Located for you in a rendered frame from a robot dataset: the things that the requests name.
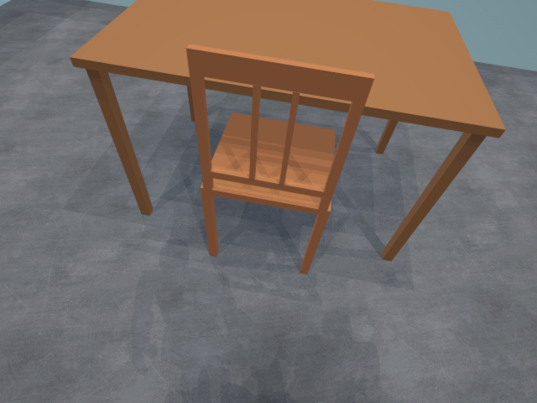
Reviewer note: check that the table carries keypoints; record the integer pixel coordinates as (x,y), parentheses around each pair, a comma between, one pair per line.
(423,72)

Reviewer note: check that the chair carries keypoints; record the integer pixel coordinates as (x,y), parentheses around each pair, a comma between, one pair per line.
(267,161)

